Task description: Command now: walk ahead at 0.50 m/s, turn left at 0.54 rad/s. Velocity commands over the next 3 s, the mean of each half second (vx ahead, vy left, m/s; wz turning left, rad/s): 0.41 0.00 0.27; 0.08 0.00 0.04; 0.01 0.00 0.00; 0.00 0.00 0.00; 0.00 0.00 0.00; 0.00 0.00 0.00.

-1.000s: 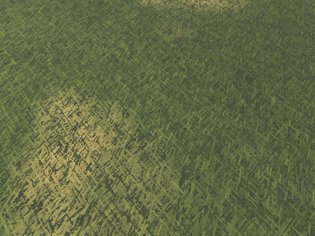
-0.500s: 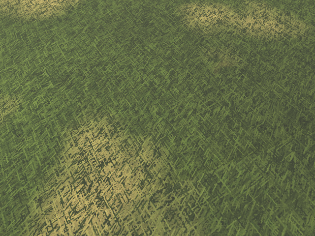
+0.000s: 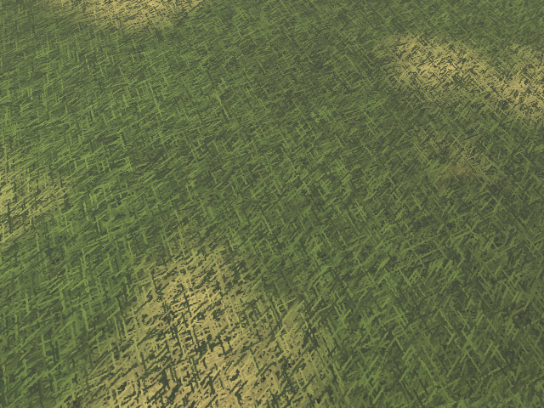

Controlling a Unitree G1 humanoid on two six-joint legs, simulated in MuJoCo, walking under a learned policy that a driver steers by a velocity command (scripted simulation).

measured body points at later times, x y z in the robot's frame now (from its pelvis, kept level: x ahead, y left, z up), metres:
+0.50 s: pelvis +0.24 -0.04 +0.00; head +0.27 -0.05 +0.45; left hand +0.25 +0.22 -0.13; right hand +0.42 -0.28 -0.11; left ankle +0.27 +0.12 -0.69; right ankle +0.24 -0.14 -0.75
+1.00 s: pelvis +0.30 -0.02 +0.00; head +0.31 -0.02 +0.45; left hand +0.37 +0.24 -0.13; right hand +0.42 -0.26 -0.14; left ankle +0.25 +0.11 -0.75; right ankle +0.29 -0.14 -0.75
